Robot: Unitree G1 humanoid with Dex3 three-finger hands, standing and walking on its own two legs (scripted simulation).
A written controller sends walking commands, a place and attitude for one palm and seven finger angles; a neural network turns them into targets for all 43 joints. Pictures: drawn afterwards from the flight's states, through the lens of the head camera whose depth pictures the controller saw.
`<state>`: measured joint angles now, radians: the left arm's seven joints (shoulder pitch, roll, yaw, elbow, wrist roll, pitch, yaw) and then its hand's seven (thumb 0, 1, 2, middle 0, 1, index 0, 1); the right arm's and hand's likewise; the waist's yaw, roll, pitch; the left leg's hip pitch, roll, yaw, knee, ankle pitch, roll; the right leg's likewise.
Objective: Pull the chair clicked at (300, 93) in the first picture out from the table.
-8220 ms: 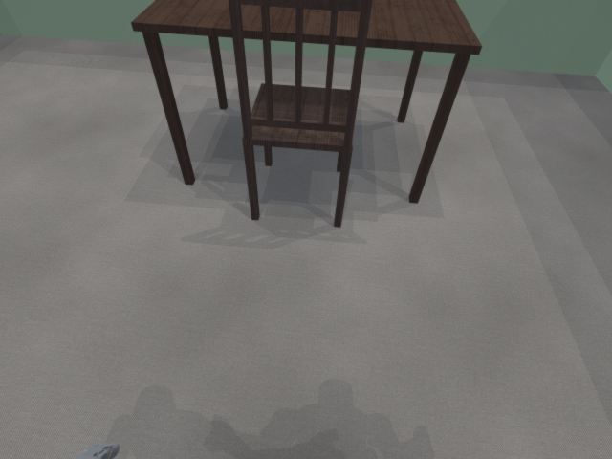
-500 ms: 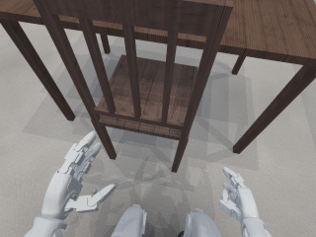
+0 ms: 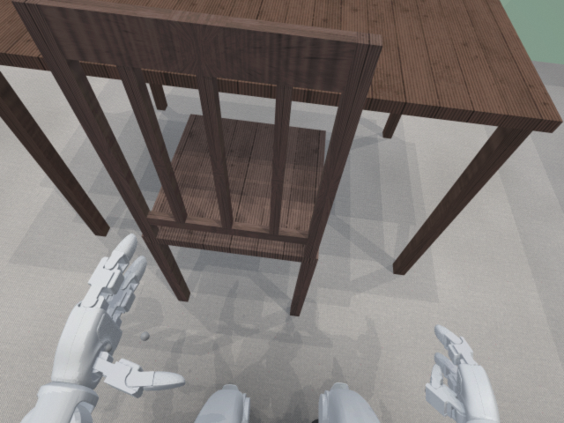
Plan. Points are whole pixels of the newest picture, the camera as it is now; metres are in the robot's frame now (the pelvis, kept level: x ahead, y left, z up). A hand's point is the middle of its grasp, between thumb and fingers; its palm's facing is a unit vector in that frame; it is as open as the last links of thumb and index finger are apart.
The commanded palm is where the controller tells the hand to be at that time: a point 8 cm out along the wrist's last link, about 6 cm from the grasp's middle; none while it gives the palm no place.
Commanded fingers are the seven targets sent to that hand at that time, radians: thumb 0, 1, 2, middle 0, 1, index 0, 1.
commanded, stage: raise the hand toward the chair's back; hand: left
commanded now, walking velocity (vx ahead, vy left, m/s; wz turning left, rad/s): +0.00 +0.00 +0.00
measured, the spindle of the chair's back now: (219, 167) +0.50 +0.13 +0.02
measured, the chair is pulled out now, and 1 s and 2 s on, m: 0.00 0.00 0.00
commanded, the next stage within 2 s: aim the fingers beside a spindle in 0.94 s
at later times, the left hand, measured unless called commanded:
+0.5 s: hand (127, 306) +0.25 +0.20 +0.06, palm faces -0.06 -1.00 -0.07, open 16.9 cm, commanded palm +0.23 +0.26 +0.06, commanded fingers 0.00 -0.50 0.30 -0.06 -0.08 -0.06 -0.08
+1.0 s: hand (130, 314) +0.24 +0.20 +0.05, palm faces -0.06 -1.00 -0.07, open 16.9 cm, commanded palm +0.22 +0.25 +0.06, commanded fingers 0.00 -0.50 0.30 -0.06 -0.08 -0.06 -0.08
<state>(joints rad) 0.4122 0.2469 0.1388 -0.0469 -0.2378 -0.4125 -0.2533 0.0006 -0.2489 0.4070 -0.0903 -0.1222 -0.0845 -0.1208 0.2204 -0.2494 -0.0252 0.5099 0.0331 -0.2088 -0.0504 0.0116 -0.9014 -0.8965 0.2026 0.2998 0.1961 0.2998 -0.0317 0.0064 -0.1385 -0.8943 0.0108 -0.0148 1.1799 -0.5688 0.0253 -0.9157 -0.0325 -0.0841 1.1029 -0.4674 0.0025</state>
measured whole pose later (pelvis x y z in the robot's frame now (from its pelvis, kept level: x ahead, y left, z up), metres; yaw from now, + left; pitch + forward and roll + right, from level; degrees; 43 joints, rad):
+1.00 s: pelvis +0.00 -0.01 +0.01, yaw +0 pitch +15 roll -2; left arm 0.27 0.28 0.23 0.13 -0.29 -0.42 -0.36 -0.01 -0.50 0.30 -0.07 -0.08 -0.06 -0.08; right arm 0.23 -0.24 0.01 0.55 0.03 -0.23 -0.04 0.01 -0.90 -0.90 0.21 0.30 0.20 0.30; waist -0.03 0.02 -0.13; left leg -0.83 0.01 -0.02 1.10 -0.53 0.01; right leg -0.85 -0.03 -0.09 1.03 -0.44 -0.01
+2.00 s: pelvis +0.00 -0.01 -0.01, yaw +0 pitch +20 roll -1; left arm -0.05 0.22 0.13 0.34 -0.19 -0.44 -0.23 -0.01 -0.50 0.30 -0.07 -0.08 -0.06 -0.08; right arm 0.22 -0.25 0.00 0.57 0.01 -0.14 -0.01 0.01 -0.90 -0.90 0.21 0.30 0.20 0.30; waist -0.04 0.02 -0.14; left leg -0.99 0.01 -0.01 1.21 -0.57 0.01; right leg -1.02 -0.03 -0.07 1.16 -0.48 -0.01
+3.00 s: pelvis -0.01 +0.00 -0.03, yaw -1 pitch +22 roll -2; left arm -0.25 0.19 0.11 0.51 -0.13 -0.49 -0.14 -0.01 -0.50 0.30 -0.07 -0.08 -0.06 -0.08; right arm 0.21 -0.25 0.00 0.57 0.00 -0.06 0.01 0.01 -0.90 -0.90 0.20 0.30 0.20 0.30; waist -0.06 0.02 -0.14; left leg -1.08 0.01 0.01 1.28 -0.58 0.03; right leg -1.12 -0.04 -0.06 1.22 -0.49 0.00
